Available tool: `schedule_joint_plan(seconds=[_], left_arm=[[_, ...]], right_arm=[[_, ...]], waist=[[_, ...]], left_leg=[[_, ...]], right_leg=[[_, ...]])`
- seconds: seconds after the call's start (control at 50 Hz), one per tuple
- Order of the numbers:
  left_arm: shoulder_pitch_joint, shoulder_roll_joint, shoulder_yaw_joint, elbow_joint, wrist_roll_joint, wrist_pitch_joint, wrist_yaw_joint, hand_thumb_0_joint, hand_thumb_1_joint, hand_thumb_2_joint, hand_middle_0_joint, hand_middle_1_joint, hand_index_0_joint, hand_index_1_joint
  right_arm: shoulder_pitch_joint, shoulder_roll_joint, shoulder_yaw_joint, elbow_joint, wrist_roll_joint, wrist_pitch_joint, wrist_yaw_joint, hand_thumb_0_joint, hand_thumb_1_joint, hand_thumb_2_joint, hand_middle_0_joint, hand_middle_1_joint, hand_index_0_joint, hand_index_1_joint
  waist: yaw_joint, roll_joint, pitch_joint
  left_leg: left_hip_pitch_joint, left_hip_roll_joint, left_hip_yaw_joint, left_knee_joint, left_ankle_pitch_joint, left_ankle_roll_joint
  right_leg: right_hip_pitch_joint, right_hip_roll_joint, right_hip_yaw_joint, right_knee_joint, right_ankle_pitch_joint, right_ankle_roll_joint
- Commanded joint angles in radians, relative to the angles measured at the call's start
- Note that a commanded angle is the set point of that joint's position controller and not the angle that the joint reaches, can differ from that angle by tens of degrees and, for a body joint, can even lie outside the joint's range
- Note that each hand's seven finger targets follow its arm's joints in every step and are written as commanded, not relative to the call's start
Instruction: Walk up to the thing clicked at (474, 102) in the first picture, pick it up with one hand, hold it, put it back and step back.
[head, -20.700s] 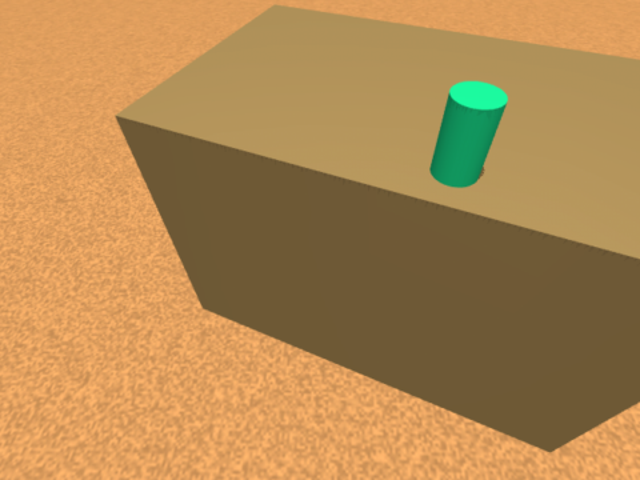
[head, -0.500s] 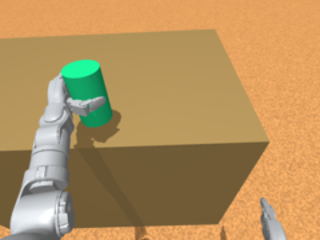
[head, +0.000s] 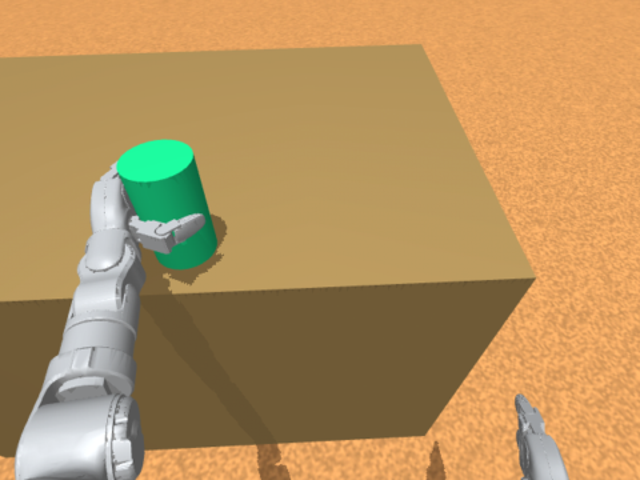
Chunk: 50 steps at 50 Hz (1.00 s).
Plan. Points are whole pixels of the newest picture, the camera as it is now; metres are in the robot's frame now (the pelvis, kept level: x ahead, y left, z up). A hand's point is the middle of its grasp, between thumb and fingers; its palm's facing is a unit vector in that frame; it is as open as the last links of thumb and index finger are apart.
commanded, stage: loosen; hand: left
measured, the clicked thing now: (172, 207) +0.43 +0.20 +0.12
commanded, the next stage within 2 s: open in 0.14 s
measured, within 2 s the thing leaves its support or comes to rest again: neither
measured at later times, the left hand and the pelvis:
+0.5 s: hand (157, 187) +0.44 +0.21 +0.15, palm faces +0.25 -0.97 +0.00, open 13.1 cm; pelvis +0.01 +0.00 +0.00, yaw +0 degrees
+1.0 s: hand (67, 127) +0.44 +0.28 +0.23, palm faces +0.36 -0.93 -0.01, open 16.6 cm; pelvis +0.01 -0.01 +0.00, yaw +1 degrees
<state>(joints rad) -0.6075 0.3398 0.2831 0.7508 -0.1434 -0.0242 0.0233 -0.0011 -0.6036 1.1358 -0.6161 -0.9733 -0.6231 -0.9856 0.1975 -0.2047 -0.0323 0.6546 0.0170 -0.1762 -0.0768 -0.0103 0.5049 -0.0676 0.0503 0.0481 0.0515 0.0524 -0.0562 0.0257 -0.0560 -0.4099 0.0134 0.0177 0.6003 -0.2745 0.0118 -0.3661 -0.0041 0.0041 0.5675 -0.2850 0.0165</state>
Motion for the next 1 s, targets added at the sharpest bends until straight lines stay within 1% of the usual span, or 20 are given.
schedule_joint_plan(seconds=[0.0, 0.02, 0.12, 0.18, 0.24, 0.3, 0.32, 0.36, 0.4, 0.5, 0.52, 0.64, 0.76, 0.8, 0.82, 0.86, 0.88, 0.94, 0.96, 0.98], left_arm=[[-0.655, 0.300, 0.077, -0.420, -0.047, -0.162, 0.003, 0.000, -0.202, 1.008, -1.188, -1.254, -1.229, -1.232], [-0.621, 0.273, 0.062, -0.358, -0.047, -0.162, 0.003, 0.000, -0.228, 0.928, -1.137, -1.196, -1.177, -1.175], [-0.578, 0.268, 0.057, -0.332, -0.039, -0.167, 0.007, 0.000, -0.423, 0.690, -1.011, -1.017, -1.047, -0.998], [-0.596, 0.268, 0.051, -0.366, -0.038, -0.166, 0.008, 0.000, -0.468, 0.639, -0.968, -0.960, -1.001, -0.944], [-0.549, 0.261, 0.058, -0.339, -0.039, -0.159, 0.008, 0.000, -0.510, 0.572, -0.909, -0.891, -0.943, -0.873], [-0.488, 0.228, 0.033, -0.276, -0.027, -0.141, 0.004, 0.000, -0.541, 0.535, -0.705, -0.722, -0.724, -0.720], [-0.480, 0.195, 0.020, -0.267, -0.034, -0.132, -0.002, 0.000, -0.543, 0.502, -0.679, -0.683, -0.696, -0.682], [-0.461, 0.210, 0.029, -0.227, -0.028, -0.120, -0.007, 0.000, -0.559, 0.476, -0.639, -0.630, -0.652, -0.633], [-0.459, 0.177, -0.003, -0.257, -0.026, -0.117, -0.016, 0.000, -0.561, 0.437, -0.621, -0.597, -0.635, -0.598], [-0.442, 0.217, 0.046, -0.200, -0.033, -0.091, -0.015, 0.000, -0.611, 0.366, -0.548, -0.517, -0.562, -0.517], [-0.472, 0.172, 0.009, -0.269, -0.033, -0.096, -0.019, 0.000, -0.611, 0.336, -0.517, -0.480, -0.530, -0.481], [-0.490, 0.256, 0.061, -0.277, -0.018, -0.098, -0.005, 0.000, -0.543, 0.307, -0.350, -0.362, -0.362, -0.363], [-0.570, 0.436, 0.171, -0.348, -0.003, -0.096, 0.000, 0.000, -0.576, 0.231, -0.238, -0.263, -0.252, -0.260], [-0.566, 0.454, 0.178, -0.285, -0.002, -0.071, -0.012, 0.000, -0.571, 0.202, -0.208, -0.234, -0.226, -0.227], [-0.610, 0.461, 0.167, -0.330, -0.003, -0.064, -0.026, 0.000, -0.586, 0.182, -0.187, -0.208, -0.204, -0.202], [-0.604, 0.519, 0.193, -0.206, -0.004, -0.023, -0.053, 0.000, -0.611, 0.152, -0.175, -0.193, -0.196, -0.184], [-0.647, 0.530, 0.180, -0.214, 0.000, -0.011, -0.073, 0.000, -0.611, 0.142, -0.158, -0.177, -0.179, -0.167], [-0.690, 0.543, 0.161, -0.070, -0.010, 0.039, -0.137, 0.000, -0.611, 0.111, -0.147, -0.150, -0.169, -0.140], [-0.701, 0.538, 0.144, -0.044, -0.004, 0.054, -0.159, 0.000, -0.611, 0.120, -0.160, -0.159, -0.184, -0.148], [-0.723, 0.561, 0.145, -0.008, -0.002, 0.065, -0.178, 0.000, -0.611, 0.122, -0.159, -0.163, -0.185, -0.151]], right_arm=[[-0.099, -0.150, -0.053, -0.203, 0.005, -0.041, -0.011, 0.000, 0.506, -0.049, 0.050, 0.050, 0.050, 0.050], [-0.079, -0.152, -0.058, -0.195, 0.001, -0.035, -0.013, 0.000, 0.503, -0.050, 0.050, 0.050, 0.050, 0.050], [-0.063, -0.132, -0.053, -0.185, 0.002, -0.012, -0.019, 0.000, 0.491, -0.053, 0.051, 0.050, 0.050, 0.050], [-0.057, -0.136, -0.051, -0.177, 0.002, -0.005, -0.016, 0.000, 0.497, -0.052, 0.051, 0.050, 0.050, 0.050], [-0.065, -0.128, -0.051, -0.188, 0.004, 0.001, -0.013, 0.000, 0.493, -0.052, 0.051, 0.050, 0.050, 0.050], [-0.043, -0.134, -0.062, -0.172, 0.006, 0.013, -0.011, 0.000, 0.509, -0.055, 0.051, 0.051, 0.050, 0.051], [-0.044, -0.128, -0.052, -0.187, 0.007, 0.013, -0.009, 0.000, 0.511, -0.055, 0.051, 0.051, 0.050, 0.051], [-0.048, -0.141, -0.062, -0.187, 0.007, 0.016, -0.005, 0.000, 0.515, -0.055, 0.051, 0.051, 0.051, 0.051], [-0.043, -0.135, -0.051, -0.194, 0.009, 0.019, 0.000, 0.000, 0.517, -0.054, 0.051, 0.051, 0.050, 0.051], [-0.048, -0.154, -0.069, -0.208, 0.012, 0.022, 0.003, 0.000, 0.520, -0.053, 0.051, 0.051, 0.051, 0.051], [-0.029, -0.134, -0.055, -0.197, 0.011, 0.022, 0.006, 0.000, 0.519, -0.054, 0.051, 0.051, 0.051, 0.051], [-0.041, -0.172, -0.080, -0.269, 0.012, 0.023, 0.002, 0.000, 0.533, -0.052, 0.051, 0.051, 0.051, 0.051], [-0.016, -0.153, -0.074, -0.300, 0.019, 0.037, -0.002, 0.000, 0.537, -0.051, 0.052, 0.051, 0.051, 0.051], [-0.011, -0.152, -0.076, -0.267, 0.021, 0.036, -0.005, 0.000, 0.539, -0.050, 0.052, 0.051, 0.051, 0.051], [-0.017, -0.116, -0.045, -0.265, 0.026, 0.033, -0.002, 0.000, 0.542, -0.050, 0.052, 0.051, 0.051, 0.051], [-0.063, -0.187, -0.098, -0.257, 0.028, 0.022, -0.014, 0.000, 0.541, -0.049, 0.052, 0.051, 0.051, 0.051], [-0.035, -0.135, -0.051, -0.227, 0.031, 0.019, -0.008, 0.000, 0.550, -0.047, 0.052, 0.051, 0.051, 0.051], [-0.085, -0.164, -0.061, -0.177, 0.036, 0.001, -0.017, 0.000, 0.556, -0.046, 0.052, 0.051, 0.051, 0.051], [-0.100, -0.135, -0.029, -0.175, 0.037, -0.009, -0.014, 0.000, 0.562, -0.044, 0.052, 0.051, 0.051, 0.051], [-0.099, -0.144, -0.033, -0.161, 0.038, -0.014, -0.015, 0.000, 0.565, -0.044, 0.051, 0.051, 0.051, 0.051]], waist=[[0.011, 0.082, -0.467], [-0.012, 0.066, -0.444], [-0.004, 0.052, -0.428], [-0.002, 0.088, -0.443], [0.007, 0.054, -0.418], [-0.009, 0.044, -0.336], [-0.008, 0.023, -0.338], [-0.006, 0.014, -0.330], [-0.005, 0.032, -0.339], [-0.003, -0.010, -0.315], [-0.003, -0.004, -0.329], [0.008, -0.012, -0.368], [0.036, 0.060, -0.388], [0.032, 0.071, -0.326], [0.030, 0.084, -0.350], [0.008, 0.045, -0.310], [0.008, 0.070, -0.301], [-0.020, 0.050, -0.255], [-0.017, 0.050, -0.248], [-0.025, 0.057, -0.262]], left_leg=[[0.300, 0.012, -0.025, -0.045, 0.277, -0.003], [0.303, 0.015, -0.027, -0.037, 0.296, -0.003], [0.253, 0.004, -0.016, -0.031, 0.287, 0.005], [0.306, 0.013, -0.022, -0.018, 0.357, -0.002], [0.265, 0.009, -0.019, -0.023, 0.343, 0.002], [0.249, 0.010, -0.017, -0.038, 0.286, 0.003], [0.238, 0.010, -0.016, -0.038, 0.286, 0.006], [0.229, 0.012, -0.016, -0.039, 0.298, 0.005], [0.254, 0.015, -0.019, -0.043, 0.299, 0.003], [0.214, 0.007, -0.012, -0.047, 0.282, 0.010], [0.234, 0.012, -0.019, -0.050, 0.295, 0.007], [0.232, 0.006, -0.016, -0.054, 0.263, 0.006], [0.221, 0.000, -0.011, -0.067, 0.269, -0.001], [0.204, 0.000, -0.009, -0.078, 0.245, -0.002], [0.209, -0.003, -0.007, -0.079, 0.243, 0.002], [0.194, -0.005, -0.006, -0.084, 0.224, 0.010], [0.188, -0.007, -0.003, -0.088, 0.221, 0.012], [0.202, -0.004, -0.009, -0.099, 0.193, 0.016], [0.198, -0.005, -0.011, -0.106, 0.184, 0.017], [0.207, -0.005, -0.011, -0.106, 0.186, 0.017]], right_leg=[[0.063, 0.021, -0.039, -0.053, 0.254, -0.028], [0.040, 0.023, -0.041, -0.054, 0.259, -0.028], [0.071, 0.013, -0.030, -0.050, 0.278, -0.022], [0.028, 0.019, -0.036, -0.044, 0.297, -0.027], [0.061, 0.017, -0.035, -0.044, 0.310, -0.025], [0.025, 0.019, -0.036, -0.055, 0.264, -0.025], [0.033, 0.018, -0.035, -0.058, 0.270, -0.024], [0.028, 0.019, -0.036, -0.056, 0.277, -0.025], [0.011, 0.020, -0.039, -0.054, 0.264, -0.029], [0.033, 0.014, -0.033, -0.061, 0.271, -0.023], [0.023, 0.019, -0.040, -0.052, 0.274, -0.026], [0.054, 0.013, -0.035, -0.057, 0.254, -0.024], [0.113, 0.010, -0.030, -0.065, 0.260, -0.027], [0.103, 0.011, -0.030, -0.077, 0.241, -0.028], [0.119, 0.007, -0.026, -0.083, 0.248, -0.027], [0.110, 0.007, -0.022, -0.094, 0.243, -0.022], [0.108, 0.004, -0.018, -0.103, 0.243, -0.022], [0.053, 0.009, -0.022, -0.119, 0.214, -0.023], [0.044, 0.010, -0.024, -0.123, 0.206, -0.024], [0.033, 0.011, -0.023, -0.126, 0.209, -0.025]])
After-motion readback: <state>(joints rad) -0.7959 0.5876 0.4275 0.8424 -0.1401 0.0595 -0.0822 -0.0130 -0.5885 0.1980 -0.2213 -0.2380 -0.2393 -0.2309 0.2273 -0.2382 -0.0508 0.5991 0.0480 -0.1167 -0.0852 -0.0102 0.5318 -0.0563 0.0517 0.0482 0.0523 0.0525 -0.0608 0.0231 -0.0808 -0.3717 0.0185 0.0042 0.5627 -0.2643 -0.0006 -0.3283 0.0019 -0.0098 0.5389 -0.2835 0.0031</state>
